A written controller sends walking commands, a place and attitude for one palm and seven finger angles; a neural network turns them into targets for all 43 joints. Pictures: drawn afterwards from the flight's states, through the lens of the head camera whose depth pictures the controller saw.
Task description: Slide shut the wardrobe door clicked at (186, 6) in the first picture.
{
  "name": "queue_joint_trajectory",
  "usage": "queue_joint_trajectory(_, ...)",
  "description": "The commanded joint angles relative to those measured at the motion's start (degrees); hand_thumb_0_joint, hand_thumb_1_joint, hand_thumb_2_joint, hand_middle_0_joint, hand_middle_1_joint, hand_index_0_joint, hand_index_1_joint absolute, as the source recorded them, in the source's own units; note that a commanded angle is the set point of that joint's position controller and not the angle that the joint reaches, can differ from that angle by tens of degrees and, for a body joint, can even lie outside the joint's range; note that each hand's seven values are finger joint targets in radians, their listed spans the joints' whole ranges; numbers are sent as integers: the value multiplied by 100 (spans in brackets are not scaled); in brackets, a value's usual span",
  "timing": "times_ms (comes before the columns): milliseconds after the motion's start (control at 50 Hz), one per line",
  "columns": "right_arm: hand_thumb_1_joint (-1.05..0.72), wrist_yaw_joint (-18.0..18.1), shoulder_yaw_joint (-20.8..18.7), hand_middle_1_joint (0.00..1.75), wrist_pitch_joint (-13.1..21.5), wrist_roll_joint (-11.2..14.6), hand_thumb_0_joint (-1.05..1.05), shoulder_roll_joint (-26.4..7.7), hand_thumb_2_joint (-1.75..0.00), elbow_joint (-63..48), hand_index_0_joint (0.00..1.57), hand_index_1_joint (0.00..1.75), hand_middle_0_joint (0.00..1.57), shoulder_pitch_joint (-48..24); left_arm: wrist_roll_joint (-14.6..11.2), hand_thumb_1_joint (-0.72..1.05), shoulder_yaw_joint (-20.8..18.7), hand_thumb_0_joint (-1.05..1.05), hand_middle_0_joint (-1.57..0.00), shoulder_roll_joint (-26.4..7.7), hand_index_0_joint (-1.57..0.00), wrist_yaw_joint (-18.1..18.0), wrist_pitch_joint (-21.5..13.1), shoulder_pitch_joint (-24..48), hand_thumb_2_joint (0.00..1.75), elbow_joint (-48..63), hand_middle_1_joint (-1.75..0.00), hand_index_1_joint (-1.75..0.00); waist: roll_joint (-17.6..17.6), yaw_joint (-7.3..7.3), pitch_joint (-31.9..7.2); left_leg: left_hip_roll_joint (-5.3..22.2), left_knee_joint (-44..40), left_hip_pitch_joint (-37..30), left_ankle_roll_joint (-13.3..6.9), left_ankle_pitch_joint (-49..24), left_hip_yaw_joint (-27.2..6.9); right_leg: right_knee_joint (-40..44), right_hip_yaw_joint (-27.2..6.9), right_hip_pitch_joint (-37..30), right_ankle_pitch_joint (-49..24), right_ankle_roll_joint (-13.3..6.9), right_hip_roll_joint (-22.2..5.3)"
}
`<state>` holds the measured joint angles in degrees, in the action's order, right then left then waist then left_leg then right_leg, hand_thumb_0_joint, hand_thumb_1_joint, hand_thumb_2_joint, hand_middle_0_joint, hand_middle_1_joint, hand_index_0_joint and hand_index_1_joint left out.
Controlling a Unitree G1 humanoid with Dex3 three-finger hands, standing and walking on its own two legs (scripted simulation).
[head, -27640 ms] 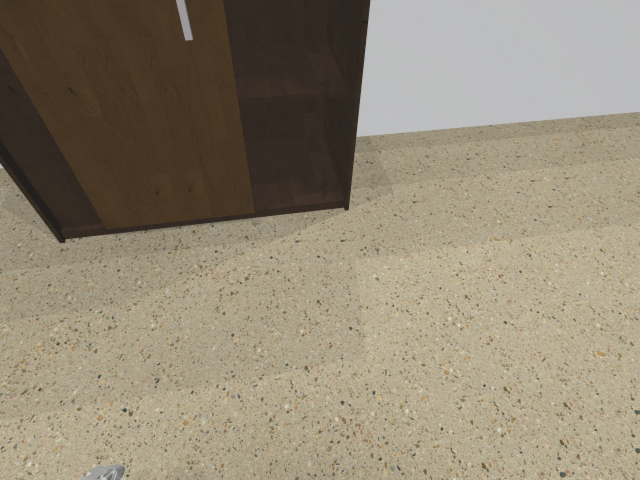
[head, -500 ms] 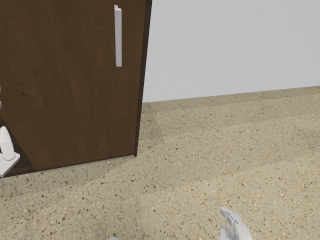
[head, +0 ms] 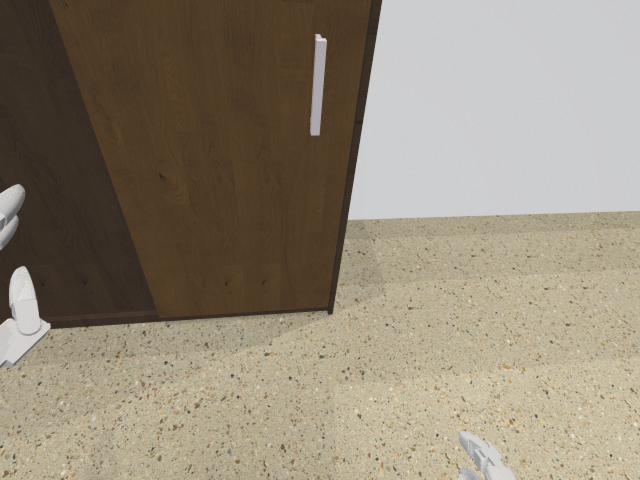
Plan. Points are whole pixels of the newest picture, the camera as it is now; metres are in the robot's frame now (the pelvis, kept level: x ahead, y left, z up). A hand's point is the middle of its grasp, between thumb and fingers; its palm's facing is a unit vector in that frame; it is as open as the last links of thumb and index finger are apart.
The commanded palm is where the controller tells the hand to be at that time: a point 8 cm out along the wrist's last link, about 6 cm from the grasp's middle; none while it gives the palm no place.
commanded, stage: stop stepping back and stand still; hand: left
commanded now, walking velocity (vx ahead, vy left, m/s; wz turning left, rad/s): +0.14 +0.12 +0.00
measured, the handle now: (316, 86) +0.87 +0.05 +0.15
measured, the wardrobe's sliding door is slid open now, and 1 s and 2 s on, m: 0.00 0.00 0.00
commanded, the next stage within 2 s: let the arm hang, fingers relaxed in 0.40 s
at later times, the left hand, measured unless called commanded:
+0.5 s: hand (6, 326) +0.19 +0.28 +0.19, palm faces +0.45 -0.73 -0.51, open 7.4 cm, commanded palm none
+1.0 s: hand out of the picture -0.01 +0.26 -0.15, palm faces +0.06 -0.97 -0.23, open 7.1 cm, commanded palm none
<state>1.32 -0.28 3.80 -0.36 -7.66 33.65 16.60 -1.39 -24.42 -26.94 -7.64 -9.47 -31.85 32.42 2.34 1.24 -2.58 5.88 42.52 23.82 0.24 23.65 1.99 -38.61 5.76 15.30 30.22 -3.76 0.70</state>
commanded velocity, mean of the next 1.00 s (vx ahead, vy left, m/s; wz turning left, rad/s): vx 0.02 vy -0.01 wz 0.00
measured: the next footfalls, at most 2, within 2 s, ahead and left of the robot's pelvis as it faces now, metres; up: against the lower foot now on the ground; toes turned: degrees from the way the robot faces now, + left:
left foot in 0.22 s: +0.07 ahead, +0.16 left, +0.00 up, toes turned +9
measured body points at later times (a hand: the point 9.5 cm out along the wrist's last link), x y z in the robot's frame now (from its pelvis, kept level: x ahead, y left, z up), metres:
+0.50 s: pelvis +0.00 +0.02 +0.01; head +0.01 +0.01 +0.46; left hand +0.16 +0.32 +0.22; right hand +0.15 -0.21 -0.09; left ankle +0.02 +0.15 -0.69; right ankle +0.03 -0.07 -0.72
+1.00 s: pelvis +0.01 +0.06 +0.02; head +0.05 +0.07 +0.47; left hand -0.01 +0.31 -0.14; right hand +0.03 -0.17 -0.13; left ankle +0.03 +0.16 -0.72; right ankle +0.03 -0.07 -0.72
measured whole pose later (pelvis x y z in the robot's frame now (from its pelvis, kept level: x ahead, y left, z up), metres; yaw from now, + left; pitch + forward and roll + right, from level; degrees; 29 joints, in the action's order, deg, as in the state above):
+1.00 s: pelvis +0.01 +0.06 +0.02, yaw +3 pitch +0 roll -1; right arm 0.3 0.5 -1.6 -1.7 -10.0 60.8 14.5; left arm 0.4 -0.8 -12.4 -1.0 1.1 -15.5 -63.2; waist -0.2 -0.1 4.5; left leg 1.0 24.6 13.9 -2.1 10.7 5.7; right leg -22.3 4.4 11.2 10.7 1.4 -2.4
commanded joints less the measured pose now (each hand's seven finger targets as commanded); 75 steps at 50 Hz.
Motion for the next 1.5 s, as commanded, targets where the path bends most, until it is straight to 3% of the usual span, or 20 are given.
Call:
queue_joint_trajectory(0, -90, 205, -307, 30, 443, 69, 0, -979, -90, -672, 20, 30, 20, -1018, -91, 90, -1310, 0, -20, -1567, -20, -239, -353, 1489, 90, 1263, -30, -30, 759, -18, 504, -118, 3877, 2123, 42, 35, -522, 3252, -4253, 272, 900, -1304, -2405)
queue_joint_trajectory(60, -90, 318, -318, 30, 420, 47, 0, -989, -90, -294, 20, 30, 20, -858, -12, 90, -462, 0, -20, -509, -20, -138, -263, 1416, 90, 202, -30, -30, 199, 23, 846, 112, 2129, 954, -51, -223, -301, 2917, -2766, 1180, 1626, -774, -1860)
queue_joint_trajectory(120, -90, 434, -188, 30, 513, -9, 0, -900, -90, -313, 20, 30, 20, -890, 71, 90, -221, 0, -20, -419, -20, -271, -310, 1544, 90, 178, -30, -30, 531, -103, 213, -216, -171, -586, -171, -154, 404, 2400, -1511, 729, 837, -567, -1467)
queue_joint_trajectory(160, -90, 489, -164, 30, 638, -34, 0, -931, -90, -360, 20, 30, 20, -848, 81, 90, -198, 0, -20, -450, -20, -330, -370, 1533, 90, 435, -30, -30, 127, -71, -22, -394, -1527, -1647, -231, -346, 649, 1445, -947, 695, 389, -268, -1035)
queue_joint_trajectory(200, -90, 435, -246, 30, 659, 11, 0, -1184, -90, -530, 20, 30, 20, -841, 59, 90, -298, 0, -20, -520, -20, -331, -513, 1656, 90, 920, -30, -30, -1569, -55, 54, 957, -2539, -2062, -820, 12, -1613, -483, -299, 1517, -193, 284, -206)
queue_joint_trajectory(220, -90, 375, -260, 30, 656, 35, 0, -1155, -90, -599, 20, 30, 20, -908, 99, 90, -492, 0, -20, -733, -20, -343, -593, 1751, 90, 1098, -30, -30, -1661, -112, 52, 1502, -2985, -1764, -1127, -165, -2321, -1279, -112, 1583, -1, 433, 40)
queue_joint_trajectory(260, -90, 220, -260, 30, 670, 17, 0, -984, -90, -468, 20, 30, 20, -987, 110, 90, -729, 0, -20, -836, -20, -234, -645, 1285, 90, 1058, -30, -30, -1976, -48, 477, 1496, -3529, -441, -1209, 1741, -2494, -1817, -583, 1216, -242, 363, -273)
queue_joint_trajectory(300, -90, 113, -188, 30, 629, 32, 0, -949, -90, -440, 20, 30, 20, -1012, 94, 90, -838, 0, -20, -809, -20, -234, -607, 480, 90, 963, -30, -30, -1960, -197, 431, 1091, -3043, 205, -884, 1180, -1156, -432, -300, 27, -413, 361, -302)
queue_joint_trajectory(340, -90, 94, -223, 30, 540, 63, 0, -1001, -90, -585, 20, 30, 20, -907, 54, 90, -982, 0, -20, -869, -20, -242, -536, -35, 90, 852, -30, -30, -1126, -237, 91, 456, -1976, 683, -440, 1106, -324, 921, -161, -1213, -621, 314, -103)
queue_joint_trajectory(360, -90, 95, -260, 30, 461, 62, 0, -957, -90, -627, 20, 30, 20, -926, 38, 90, -986, 0, -20, -871, -20, -229, -515, -79, 90, 704, -30, -30, -81, -229, 224, -45, -598, 981, -238, 728, 113, 1841, -1216, -1105, -346, 43, -590)
queue_joint_trajectory(380, -90, 96, -302, 30, 430, 88, 0, -929, -90, -686, 20, 30, 20, -900, -28, 90, -1071, 0, -20, -977, -20, -235, -448, -33, 90, 594, -30, -30, 1169, -155, 178, -466, 773, 1095, -67, 375, 256, 2647, -3070, -718, -269, -455, -1671)
queue_joint_trajectory(400, -90, 92, -304, 30, 497, 87, 0, -984, -90, -639, 20, 30, 20, -905, -93, 90, -1014, 0, -20, -907, -20, -253, -469, 442, 90, 773, -30, -30, 844, -162, 66, -418, 1384, 931, -28, 278, -51, 2745, -3454, -490, -705, -682, -2016)
queue_joint_trajectory(460, -90, 137, -243, 30, 511, 105, 0, -948, -90, -463, 20, 30, 20, -793, -79, 90, -842, 0, -20, -643, -20, -286, -452, 308, 90, 428, -30, -30, 389, -78, 23, -193, 287, 291, -47, -15, -118, 1984, -2213, -523, -2239, -640, -1680)
queue_joint_trajectory(480, -90, -355, -374, 30, 545, -13, 0, -1518, -90, 738, 20, 30, 20, -888, 511, 90, 1487, 0, -20, 636, -20, 474, 421, 918, 90, -3727, -30, -30, -71, 234, 267, 44, 526, 881, 4, -57, 22, 794, -821, -418, -5140, -338, -1891)
queue_joint_trajectory(540, -90, -265, -231, 30, -108, -33, 0, -1028, -90, 577, 20, 30, 20, -89, 345, 90, 1762, 0, -20, 858, -20, 653, 851, 1093, 90, -4469, -30, -30, 1112, 167, -93, -246, -642, -266, -17, -1230, -12, 556, -631, -120, -4482, -24, -1227)
queue_joint_trajectory(580, -90, -235, -278, 30, -185, -139, 0, -1492, -90, 571, 20, 30, 20, -251, 314, 90, 1926, 0, -20, 850, -20, 674, 902, 1095, 90, -5069, -30, -30, 641, -8, -227, 327, -1002, -833, -378, -2860, -840, 332, -550, 426, -2946, 308, -894)
queue_joint_trajectory(600, -90, -212, -243, 30, -259, -189, 0, -1602, -90, 603, 20, 30, 20, -549, 319, 90, 1997, 0, -20, 804, -20, 676, 934, 1163, 90, -5396, -30, -30, 421, -134, -247, 515, -1167, -631, -490, -2517, -899, 605, -551, 244, -1960, 419, -720)
queue_joint_trajectory(800, -90, -80, -49, 30, -426, -169, 0, -990, -90, 1902, 20, 30, 20, -442, 228, 90, 2186, 0, -20, 870, -20, 660, 880, 1779, 90, -8509, -30, -30, -1143, -52, 91, -2, -2343, -945, -186, -477, -353, 1983, -768, -338, -1355, 260, -700)
queue_joint_trajectory(980, -90, -9, -97, 30, -397, -91, 0, -962, -90, 2544, 20, 30, 20, -105, 208, 90, 2304, 0, -20, 915, -20, 623, 870, 1761, 90, -9417, -30, -30, -340, -50, 404, 167, -2545, -1300, -214, -1247, -338, 2035, -572, -395, -1958, 336, -727)
queue_joint_trajectory(1480, -90, -10, -121, 30, -285, -93, 0, -1147, -90, 2893, 20, 30, 20, -425, 231, 90, 2235, 0, -20, 802, -20, 591, 846, 2116, 90, -9583, -30, -30, -324, -66, 345, 159, -2640, -1664, -236, -2220, -273, 1928, -600, -627, -2441, 419, -802)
